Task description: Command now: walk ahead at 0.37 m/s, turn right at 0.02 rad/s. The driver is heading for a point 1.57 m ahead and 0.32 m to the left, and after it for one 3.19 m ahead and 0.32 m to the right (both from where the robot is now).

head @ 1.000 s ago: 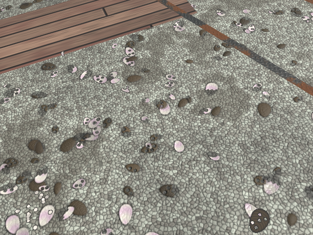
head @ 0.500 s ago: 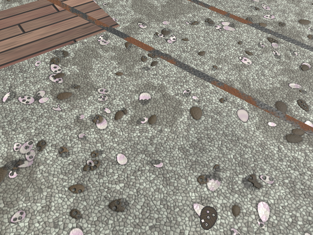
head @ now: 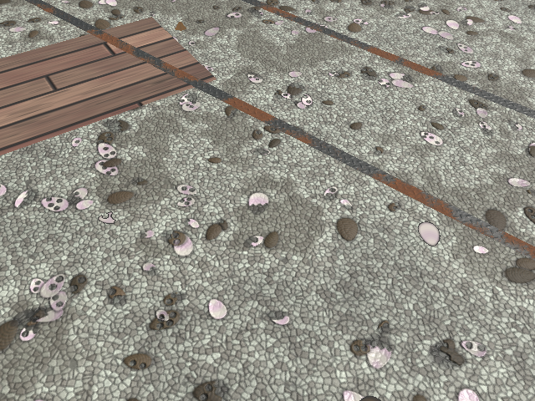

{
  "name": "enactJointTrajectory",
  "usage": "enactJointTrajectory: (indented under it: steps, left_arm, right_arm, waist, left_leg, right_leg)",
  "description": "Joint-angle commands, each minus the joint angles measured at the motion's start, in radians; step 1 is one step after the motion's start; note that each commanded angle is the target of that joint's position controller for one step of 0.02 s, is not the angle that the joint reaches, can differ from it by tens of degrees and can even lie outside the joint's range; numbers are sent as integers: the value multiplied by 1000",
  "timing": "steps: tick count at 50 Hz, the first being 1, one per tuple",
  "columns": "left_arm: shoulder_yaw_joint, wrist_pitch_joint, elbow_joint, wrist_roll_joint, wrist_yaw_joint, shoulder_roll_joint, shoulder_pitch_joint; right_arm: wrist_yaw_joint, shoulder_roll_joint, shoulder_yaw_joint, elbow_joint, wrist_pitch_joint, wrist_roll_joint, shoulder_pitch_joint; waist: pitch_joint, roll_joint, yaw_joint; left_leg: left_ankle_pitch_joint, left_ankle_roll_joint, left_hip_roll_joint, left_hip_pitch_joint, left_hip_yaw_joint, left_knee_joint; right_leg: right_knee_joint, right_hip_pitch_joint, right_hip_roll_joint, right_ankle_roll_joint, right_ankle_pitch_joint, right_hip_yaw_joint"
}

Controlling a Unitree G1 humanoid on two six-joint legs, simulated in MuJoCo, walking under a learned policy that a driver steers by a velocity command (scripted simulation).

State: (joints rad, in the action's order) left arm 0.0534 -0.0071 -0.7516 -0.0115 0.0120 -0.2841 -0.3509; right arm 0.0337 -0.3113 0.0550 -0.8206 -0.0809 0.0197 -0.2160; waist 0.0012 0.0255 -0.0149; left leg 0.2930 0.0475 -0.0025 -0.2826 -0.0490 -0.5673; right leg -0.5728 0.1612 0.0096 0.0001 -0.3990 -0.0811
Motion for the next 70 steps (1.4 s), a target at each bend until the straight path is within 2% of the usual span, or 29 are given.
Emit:
enactJointTrajectory:
  steps: [1, 2, 3, 7, 10, 14, 20, 22, 23, 24, 25, 26, 27, 29, 31, 35, 40, 45, 48, 50, 51, 52, 53, 54, 56, 57, 61, 65, 70]
  left_arm:
    - [12, -53, 160, -18, 4, -70, 142]
    - [28, -66, 151, -38, 4, -121, 146]
    - [29, -72, 137, -34, 1, -125, 151]
    - [28, -76, 110, -1, -18, -80, 159]
    - [19, -73, 135, 2, -23, -50, 225]
    - [-2, -85, 178, -6, -43, -14, 366]
    - [2, -101, 214, -14, -76, -46, 454]
    - [24, -98, 190, -8, -69, -96, 351]
    - [45, -94, 145, -9, -58, -136, 197]
    - [60, -86, 101, -1, -43, -177, 14]
    - [81, -85, 77, 18, -40, -278, -84]
    - [58, -83, 64, 9, -40, -181, -98]
    - [41, -81, 64, 1, -35, -142, -8]
    - [26, -83, 66, 7, -38, -98, 116]
    - [21, -99, 59, 22, -42, -66, 167]
    - [32, -127, 4, 24, -38, -97, 154]
    - [34, -121, -30, 21, -20, -132, 121]
    - [44, -85, -81, 3, -13, -165, 35]
    - [53, -55, -79, -4, -2, -197, 52]
    - [55, -35, -64, -3, 10, -210, 79]
    - [42, -37, -47, 8, 18, -184, 70]
    - [-3, -65, 5, 37, 2, -45, -29]
    - [-2, -107, 7, 18, -17, -98, 29]
    - [15, -130, 38, -23, -30, -156, 126]
    - [9, -145, 50, 0, -22, -137, 177]
    - [17, -135, 47, 13, -18, -148, 167]
    - [10, -96, 57, 30, -14, -104, 161]
    - [-7, -97, 96, 25, -18, -66, 318]
    - [0, -116, 116, 9, -40, -97, 393]
  right_arm:
    - [-1, -226, 51, -15, -13, -19, -276]
    - [-3, -175, 34, 5, -20, -18, -195]
    - [-7, -136, 23, 17, -23, -18, -152]
    - [-15, -98, 4, 23, -19, -23, -144]
    - [-24, -102, 2, 9, -11, -18, -183]
    - [-39, -116, 1, -9, 2, -14, -223]
    - [-44, -137, 14, -41, 20, -1, -265]
    - [-49, -166, 25, -37, 29, -4, -250]
    - [-51, -164, 24, -31, 38, -9, -231]
    - [-55, -144, 13, -11, 39, -21, -223]
    - [-42, 7, -30, 18, 22, -29, -358]
    - [-34, -51, -21, -6, -4, -7, -332]
    - [-28, -130, 5, 41, -18, 26, -198]
    - [-32, -111, 4, 67, -27, 14, -93]
    - [-33, -78, 5, 40, 0, 7, -157]
    - [-44, -49, 3, 60, 36, 3, -107]
    - [-21, -26, -5, 108, 15, -2, 51]
    - [11, -20, -12, 189, 14, 0, 189]
    - [28, -50, 2, 226, 19, -2, 170]
    - [23, -118, 44, 191, 26, 0, -34]
    - [6, -190, 80, 154, 34, 4, -208]
    - [-5, -308, 104, 153, 35, 8, -231]
    - [-4, -237, 81, 185, 25, 3, -253]
    - [-3, -179, 63, 179, 18, -10, -224]
    - [-7, -133, 51, 198, 14, -8, -101]
    - [-10, -106, 40, 216, 14, -18, -57]
    - [-28, -129, 48, 221, 11, -10, -48]
    - [-49, -151, 56, 199, 23, -1, -96]
    - [-49, -130, 49, 148, 26, 2, -172]
  waist:
    - [22, -305, 130]
    - [-76, -203, 97]
    - [-113, -164, 80]
    - [-78, -127, 61]
    - [-71, -97, 73]
    - [-101, -102, 111]
    - [-122, -110, 86]
    - [-22, -148, 15]
    - [80, -146, -71]
    - [215, -120, -148]
    - [395, 150, -80]
    - [459, 170, -109]
    - [238, 130, -97]
    - [46, -1, -29]
    - [27, 47, 35]
    - [-46, 37, 43]
    - [-70, 9, -16]
    - [-100, -10, -70]
    - [-57, 26, -30]
    - [75, 38, 91]
    - [175, -27, 168]
    - [270, -288, 78]
    - [412, -219, 123]
    - [285, -161, 144]
    - [109, -23, 68]
    - [82, -37, 33]
    - [38, -58, -2]
    - [3, -94, 54]
    - [-7, -122, 94]
  left_leg:
    - [377, 245, 406, 407, 789, 409]
    - [462, 239, 404, 356, 747, 421]
    - [393, 204, 355, 326, 635, 415]
    - [-51, 137, 225, 292, 337, 429]
    - [-302, 141, 204, 304, 229, 433]
    - [-342, 127, 176, 245, 138, 459]
    - [-527, 120, 253, 376, 129, 383]
    - [-886, 100, 250, 423, 114, 231]
    - [-1006, 77, 215, 391, 80, 50]
    - [-831, 50, 187, 187, 78, -199]
    - [-148, -20, -3, -239, 64, -627]
    - [260, -15, -50, -359, 207, -764]
    - [208, -6, 14, -450, 190, -797]
    - [50, -8, 101, -404, 134, -683]
    - [-18, -22, 147, -286, 146, -624]
    - [-116, -61, 156, -336, 163, -514]
    - [-408, -55, 121, -334, 108, -191]
    - [-348, -15, 104, -428, 70, -50]
    - [-181, 31, 47, -362, 1, -32]
    - [-153, 83, -41, -74, -52, 2]
    - [-189, 134, 1, 230, 64, 21]
    - [-51, 315, 259, 604, 604, 80]
    - [36, 383, 348, 715, 917, 238]
    - [-2, 321, 315, 646, 764, 257]
    - [-202, 259, 234, 356, 532, 266]
    - [-304, 249, 205, 255, 469, 288]
    - [-444, 257, 153, 81, 358, 341]
    - [-319, 190, 82, 15, 287, 331]
    - [-209, 158, 145, 123, 355, 276]
  right_leg:
    - [-495, 603, -61, -7, -203, -8]
    - [-579, 682, 11, -27, -117, -45]
    - [-585, 697, 47, -42, -14, -26]
    - [-474, 616, 95, -29, 220, 25]
    - [-344, 625, 87, 6, 305, 61]
    - [-89, 524, 55, 21, 468, 104]
    - [66, 467, 16, -43, 422, 102]
    - [63, 305, -38, -85, 347, 134]
    - [88, 100, -62, -119, 368, 157]
    - [34, -233, 46, -170, 376, 46]
    - [62, -648, 337, -344, 182, -455]
    - [239, -646, 387, -362, 38, -707]
    - [278, -482, 342, -300, 10, -545]
    - [342, -166, 259, -254, 189, -307]
    - [408, -19, 210, -239, 270, -178]
    - [483, 78, 206, -243, 353, -23]
    - [490, 17, 171, -191, 430, 139]
    - [425, -213, 246, -171, 494, 176]
    - [279, -299, 267, -136, 833, 210]
    - [-25, -250, 229, -95, 1085, 262]
    - [-300, -48, 188, -56, 909, 271]
    - [-676, 422, -8, 14, 90, 239]
    - [-826, 570, -70, 11, -187, 6]
    - [-833, 657, -8, -13, -108, -34]
    - [-657, 598, 70, -20, 28, -11]
    - [-600, 523, 94, -13, 62, -14]
    - [-432, 451, 85, 53, 148, 20]
    - [-108, 383, 29, 77, 420, 34]
    - [55, 338, 15, 40, 497, 16]
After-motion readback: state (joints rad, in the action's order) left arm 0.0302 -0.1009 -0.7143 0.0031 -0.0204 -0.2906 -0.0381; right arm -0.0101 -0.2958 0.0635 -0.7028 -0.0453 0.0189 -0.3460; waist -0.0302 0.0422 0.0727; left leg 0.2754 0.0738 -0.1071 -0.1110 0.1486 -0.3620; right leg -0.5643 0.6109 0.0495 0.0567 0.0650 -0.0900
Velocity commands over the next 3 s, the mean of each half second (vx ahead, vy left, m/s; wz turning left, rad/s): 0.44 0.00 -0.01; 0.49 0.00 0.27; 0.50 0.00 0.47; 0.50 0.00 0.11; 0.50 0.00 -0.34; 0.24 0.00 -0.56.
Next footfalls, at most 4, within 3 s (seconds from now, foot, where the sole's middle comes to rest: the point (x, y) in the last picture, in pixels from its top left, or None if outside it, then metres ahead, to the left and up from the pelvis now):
0.48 right None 0.42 -0.12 -0.77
1.02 left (216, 334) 0.70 0.15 -0.77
1.50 right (258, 238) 1.02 0.05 -0.77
2.02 left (154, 198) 1.18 0.39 -0.77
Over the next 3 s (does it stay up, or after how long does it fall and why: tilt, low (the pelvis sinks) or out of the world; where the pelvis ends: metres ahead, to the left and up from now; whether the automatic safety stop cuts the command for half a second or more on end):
stays up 1.52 0.36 0.00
